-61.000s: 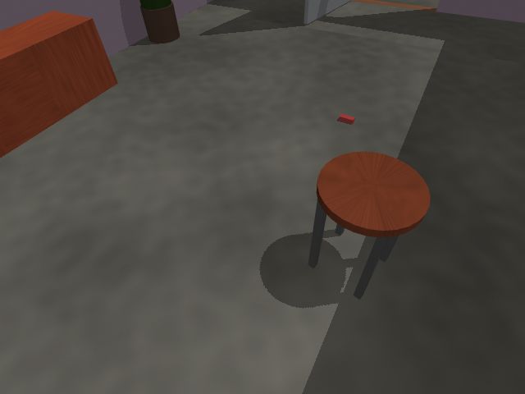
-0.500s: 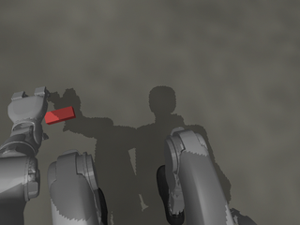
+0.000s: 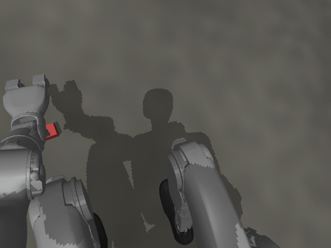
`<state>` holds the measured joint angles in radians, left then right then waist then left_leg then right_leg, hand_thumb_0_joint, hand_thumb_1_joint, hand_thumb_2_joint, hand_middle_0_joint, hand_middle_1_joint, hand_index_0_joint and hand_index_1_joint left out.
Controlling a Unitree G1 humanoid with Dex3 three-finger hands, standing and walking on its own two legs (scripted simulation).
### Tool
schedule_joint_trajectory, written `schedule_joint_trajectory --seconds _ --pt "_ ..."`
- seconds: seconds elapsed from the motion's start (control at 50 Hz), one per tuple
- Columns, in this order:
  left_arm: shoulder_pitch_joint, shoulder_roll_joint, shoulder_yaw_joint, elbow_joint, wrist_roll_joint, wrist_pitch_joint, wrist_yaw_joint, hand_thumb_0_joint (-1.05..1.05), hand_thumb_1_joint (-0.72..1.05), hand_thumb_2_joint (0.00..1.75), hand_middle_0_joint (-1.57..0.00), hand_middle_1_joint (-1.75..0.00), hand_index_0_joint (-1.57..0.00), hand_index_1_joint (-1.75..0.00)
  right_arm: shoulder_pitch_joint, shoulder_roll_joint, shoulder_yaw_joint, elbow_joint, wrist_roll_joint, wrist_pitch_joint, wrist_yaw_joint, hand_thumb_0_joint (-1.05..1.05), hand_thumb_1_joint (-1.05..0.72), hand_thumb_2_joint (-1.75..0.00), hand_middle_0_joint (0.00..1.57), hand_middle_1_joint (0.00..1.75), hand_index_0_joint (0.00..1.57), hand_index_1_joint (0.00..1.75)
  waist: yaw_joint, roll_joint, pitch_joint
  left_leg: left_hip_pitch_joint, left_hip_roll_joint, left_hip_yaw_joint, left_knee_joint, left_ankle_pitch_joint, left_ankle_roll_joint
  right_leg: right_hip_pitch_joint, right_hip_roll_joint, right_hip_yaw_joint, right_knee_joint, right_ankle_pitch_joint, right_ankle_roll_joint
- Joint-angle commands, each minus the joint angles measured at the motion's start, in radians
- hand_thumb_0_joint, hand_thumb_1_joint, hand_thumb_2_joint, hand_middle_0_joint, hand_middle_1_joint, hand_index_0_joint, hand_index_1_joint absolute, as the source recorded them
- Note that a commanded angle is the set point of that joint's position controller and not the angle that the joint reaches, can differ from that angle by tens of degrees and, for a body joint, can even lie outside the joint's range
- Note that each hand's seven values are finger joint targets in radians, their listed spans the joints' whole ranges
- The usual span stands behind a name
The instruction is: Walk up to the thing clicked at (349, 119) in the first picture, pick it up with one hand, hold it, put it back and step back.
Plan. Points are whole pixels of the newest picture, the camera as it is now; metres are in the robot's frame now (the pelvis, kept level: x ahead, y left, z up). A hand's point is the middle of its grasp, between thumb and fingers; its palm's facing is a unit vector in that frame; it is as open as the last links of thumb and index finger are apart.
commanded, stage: approach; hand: left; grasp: from above
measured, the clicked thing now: (39, 135) +0.46 +0.24 -0.30
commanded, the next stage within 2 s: rest palm in 0.24 s
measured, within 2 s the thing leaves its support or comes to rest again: neither
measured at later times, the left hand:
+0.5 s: hand (20, 133) +0.44 +0.25 -0.19, palm faces -0.46 -0.08 -0.88, open 13.9 cm
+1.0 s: hand (35, 135) +0.45 +0.24 -0.26, palm faces -0.46 -0.12 -0.88, open 13.6 cm
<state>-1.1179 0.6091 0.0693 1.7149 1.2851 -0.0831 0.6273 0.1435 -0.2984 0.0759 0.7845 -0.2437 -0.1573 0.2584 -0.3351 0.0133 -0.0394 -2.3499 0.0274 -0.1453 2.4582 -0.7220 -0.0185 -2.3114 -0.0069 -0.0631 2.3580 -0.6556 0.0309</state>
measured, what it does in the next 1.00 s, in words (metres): stands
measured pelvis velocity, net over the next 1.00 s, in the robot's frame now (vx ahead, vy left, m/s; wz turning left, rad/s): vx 0.00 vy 0.01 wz -0.06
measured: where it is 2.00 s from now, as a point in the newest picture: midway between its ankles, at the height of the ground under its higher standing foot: (141, 240)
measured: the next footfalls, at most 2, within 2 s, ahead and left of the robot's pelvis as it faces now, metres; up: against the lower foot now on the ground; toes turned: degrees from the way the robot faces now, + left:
none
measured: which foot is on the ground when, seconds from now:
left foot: down 0.00-1.00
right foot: down 0.00-1.00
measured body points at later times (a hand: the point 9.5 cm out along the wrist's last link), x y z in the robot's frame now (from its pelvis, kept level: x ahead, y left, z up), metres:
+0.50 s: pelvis +0.00 +0.00 +0.00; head +0.24 +0.06 +0.37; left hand +0.46 +0.25 -0.14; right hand +0.05 -0.27 -0.11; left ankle +0.06 +0.13 -0.28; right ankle +0.10 -0.12 -0.28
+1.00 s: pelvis +0.00 +0.01 -0.02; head +0.28 +0.07 +0.33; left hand +0.47 +0.25 -0.21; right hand -0.01 -0.25 -0.10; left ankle +0.06 +0.13 -0.28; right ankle +0.10 -0.12 -0.28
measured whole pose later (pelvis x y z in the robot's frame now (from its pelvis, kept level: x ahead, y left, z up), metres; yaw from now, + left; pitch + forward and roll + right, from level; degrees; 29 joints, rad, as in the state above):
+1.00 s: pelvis +0.00 +0.01 -0.02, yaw -3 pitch +31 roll -10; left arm -1.04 0.78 0.16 1.77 1.27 -0.17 0.70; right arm 0.15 -0.31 0.17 0.79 -0.31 -0.23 0.33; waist -0.36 -0.05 0.11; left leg -2.36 0.02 -0.20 2.56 -0.75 -0.02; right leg -2.30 0.01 -0.10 2.41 -0.66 0.05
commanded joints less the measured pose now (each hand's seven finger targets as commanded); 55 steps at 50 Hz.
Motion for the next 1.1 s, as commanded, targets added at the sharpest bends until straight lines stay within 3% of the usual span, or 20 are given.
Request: schedule_joint_trajectory --seconds 0.0,0.08,0.14,0.18,0.22,0.24,0.26,0.28,0.3,0.34,0.36,0.48,0.6,0.62,0.64,0.72,0.74,0.78,0.94,1.08 --pt "-0.183 0.253 0.055 -0.095 -0.054 0.059 0.013 0.00 -0.46 0.94 -0.17 -0.89 -0.16 -0.90 0.213 -0.259 -0.055 -0.025 0.017 0.004 0.010 0.00 -0.89 -0.89 0.20 0.30 0.20 0.30 0.041 0.246 -0.683 0.410 -0.040 0.124 -0.244 0.244 0.056 0.469 0.043 -0.090 -0.229 0.262 -0.051" --pt "-0.114 0.248 0.050 -0.118 -0.092 0.060 -0.036 0.00 -0.50 0.95 -0.14 -0.92 -0.13 -0.93 0.206 -0.247 -0.054 -0.038 0.037 0.003 0.017 0.00 -0.89 -0.89 0.20 0.30 0.20 0.30 0.043 0.183 -0.646 0.361 -0.037 0.126 -0.224 0.220 0.069 0.497 0.045 -0.081 -0.226 0.248 -0.043" --pt "-0.128 0.303 0.097 -0.260 -0.114 0.019 -0.055 0.00 -0.51 0.96 -0.13 -0.95 -0.12 -0.96 0.221 -0.246 -0.070 -0.034 0.044 0.009 0.011 0.00 -0.90 -0.89 0.20 0.30 0.20 0.30 0.069 0.212 -0.724 0.378 -0.035 0.125 -0.227 0.213 0.064 0.555 0.046 -0.068 -0.235 0.225 -0.047" --pt "-0.148 0.305 0.109 -0.296 -0.101 -0.007 -0.068 0.00 -0.54 0.98 -0.12 -0.95 -0.10 -0.96 0.250 -0.255 -0.089 -0.020 0.047 0.008 0.008 0.00 -0.90 -0.89 0.20 0.30 0.20 0.30 0.046 0.199 -0.694 0.387 -0.034 0.120 -0.214 0.199 0.061 0.509 0.040 -0.080 -0.230 0.210 -0.052" --pt "-0.201 0.234 0.072 -0.333 -0.099 -0.043 -0.083 0.00 -0.54 0.98 -0.13 -0.93 -0.11 -0.95 0.265 -0.256 -0.105 -0.007 0.046 0.001 0.002 0.00 -0.90 -0.90 0.20 0.30 0.20 0.30 0.010 0.237 -0.675 0.429 -0.033 0.111 -0.214 0.167 0.048 0.438 0.035 -0.094 -0.228 0.176 -0.064" --pt "-0.247 0.156 0.006 -0.412 -0.106 -0.065 -0.092 0.00 -0.53 0.98 -0.13 -0.94 -0.11 -0.96 0.251 -0.238 -0.106 -0.020 0.051 -0.001 0.000 0.00 -0.90 -0.90 0.20 0.30 0.20 0.30 0.010 0.271 -0.710 0.456 -0.033 0.107 -0.228 0.166 0.045 0.434 0.038 -0.094 -0.242 0.173 -0.065" --pt "-0.229 0.168 0.013 -0.364 -0.107 -0.075 -0.090 0.00 -0.52 0.97 -0.14 -0.93 -0.12 -0.95 0.260 -0.241 -0.108 0.009 0.050 -0.003 -0.002 0.00 -0.90 -0.90 0.20 0.30 0.20 0.30 -0.007 0.245 -0.687 0.460 -0.031 0.099 -0.225 0.148 0.043 0.417 0.037 -0.103 -0.238 0.161 -0.064" --pt "-0.263 0.135 -0.034 -0.387 -0.099 -0.084 -0.099 0.00 -0.50 0.97 -0.15 -0.94 -0.14 -0.95 0.266 -0.240 -0.106 0.010 0.053 -0.006 -0.003 0.00 -0.90 -0.90 0.20 0.30 0.20 0.30 -0.010 0.252 -0.666 0.461 -0.035 0.103 -0.222 0.146 0.042 0.392 0.036 -0.102 -0.242 0.155 -0.065" --pt "-0.262 0.190 0.007 -0.370 -0.097 -0.092 -0.089 0.00 -0.49 1.00 -0.15 -0.95 -0.13 -0.97 0.280 -0.249 -0.115 0.030 0.048 -0.007 -0.008 0.00 -0.90 -0.90 0.20 0.30 0.20 0.30 -0.009 0.242 -0.675 0.453 -0.034 0.098 -0.223 0.143 0.041 0.401 0.034 -0.105 -0.242 0.149 -0.064" --pt "-0.216 0.117 -0.046 -0.307 -0.087 -0.092 -0.083 0.00 -0.51 0.98 -0.13 -0.93 -0.12 -0.95 0.261 -0.240 -0.115 0.025 0.052 -0.009 -0.013 0.00 -0.89 -0.90 0.20 0.30 0.20 0.30 0.012 0.256 -0.668 0.483 -0.035 0.101 -0.240 0.144 0.035 0.371 0.034 -0.110 -0.240 0.148 -0.069" --pt "-0.225 0.096 -0.062 -0.255 -0.076 -0.089 -0.075 0.00 -0.52 1.00 -0.15 -0.90 -0.12 -0.93 0.270 -0.244 -0.110 0.032 0.045 -0.009 -0.012 0.00 -0.89 -0.90 0.20 0.30 0.20 0.30 -0.007 0.234 -0.634 0.468 -0.035 0.102 -0.237 0.147 0.036 0.371 0.038 -0.114 -0.245 0.155 -0.065" --pt "-0.209 0.175 -0.030 -0.059 -0.034 -0.076 -0.030 0.00 -0.46 0.99 -0.18 -0.87 -0.15 -0.90 0.241 -0.261 -0.069 0.025 0.032 -0.014 -0.018 0.00 -0.89 -0.90 0.20 0.30 0.20 0.30 -0.019 0.161 -0.521 0.385 -0.039 0.096 -0.227 0.145 0.049 0.362 0.042 -0.120 -0.234 0.163 -0.059" --pt "-0.242 0.299 0.054 -0.054 0.012 -0.089 0.038 0.00 -0.44 0.92 -0.17 -0.87 -0.15 -0.89 0.223 -0.279 -0.040 -0.008 0.000 -0.023 -0.006 0.00 -0.88 -0.90 0.20 0.30 0.20 0.30 -0.024 0.237 -0.564 0.433 -0.034 0.094 -0.214 0.177 0.044 0.402 0.043 -0.120 -0.209 0.194 -0.054" --pt "-0.239 0.268 0.032 -0.036 0.019 -0.086 0.049 0.00 -0.44 0.92 -0.16 -0.88 -0.15 -0.89 0.206 -0.277 -0.033 -0.020 -0.007 -0.028 -0.002 0.00 -0.89 -0.90 0.20 0.30 0.20 0.30 -0.035 0.242 -0.560 0.444 -0.033 0.094 -0.204 0.183 0.043 0.388 0.045 -0.123 -0.199 0.207 -0.054" --pt "-0.238 0.317 0.073 -0.026 0.031 -0.084 0.070 0.00 -0.44 0.91 -0.16 -0.88 -0.14 -0.89 0.211 -0.283 -0.027 -0.010 -0.019 -0.032 0.002 0.00 -0.88 -0.90 0.20 0.30 0.20 0.30 -0.039 0.264 -0.558 0.459 -0.032 0.091 -0.205 0.189 0.040 0.384 0.043 -0.132 -0.193 0.210 -0.053" --pt "-0.245 0.346 0.102 -0.071 0.022 -0.078 0.109 0.00 -0.43 0.91 -0.18 -0.84 -0.15 -0.86 0.201 -0.300 -0.021 -0.014 -0.037 -0.046 0.021 0.00 -0.89 -0.90 0.20 0.30 0.20 0.30 -0.043 0.354 -0.592 0.504 -0.025 0.081 -0.198 0.212 0.028 0.402 0.047 -0.141 -0.169 0.237 -0.058" --pt "-0.241 0.311 0.066 -0.056 0.016 -0.078 0.108 0.00 -0.43 0.90 -0.17 -0.85 -0.16 -0.86 0.177 -0.292 -0.016 -0.028 -0.042 -0.053 0.028 0.00 -0.89 -0.90 0.20 0.30 0.20 0.30 -0.049 0.349 -0.570 0.486 -0.022 0.079 -0.185 0.198 0.029 0.392 0.051 -0.141 -0.165 0.230 -0.058" --pt "-0.224 0.352 0.104 -0.062 0.011 -0.073 0.115 0.00 -0.41 0.90 -0.19 -0.84 -0.17 -0.85 0.199 -0.302 -0.009 -0.010 -0.048 -0.058 0.039 0.00 -0.88 -0.90 0.20 0.30 0.20 0.30 -0.053 0.357 -0.580 0.494 -0.021 0.074 -0.180 0.224 0.028 0.408 0.051 -0.150 -0.161 0.255 -0.055" --pt "-0.181 0.357 0.092 -0.042 -0.035 -0.092 0.103 0.00 -0.37 0.88 -0.21 -0.83 -0.20 -0.85 0.216 -0.309 0.018 0.012 -0.062 -0.082 0.072 0.00 -0.89 -0.90 0.20 0.30 0.20 0.30 -0.068 0.337 -0.578 0.462 -0.014 0.050 -0.153 0.242 0.033 0.463 0.060 -0.164 -0.157 0.286 -0.049" --pt "-0.171 0.393 0.092 0.004 -0.022 -0.113 0.126 0.00 -0.32 0.83 -0.24 -0.83 -0.23 -0.83 0.214 -0.327 0.047 0.014 -0.067 -0.105 0.089 0.00 -0.89 -0.90 0.20 0.30 0.20 0.30 -0.081 0.292 -0.517 0.427 -0.012 0.037 -0.143 0.215 0.036 0.463 0.070 -0.176 -0.163 0.264 -0.045"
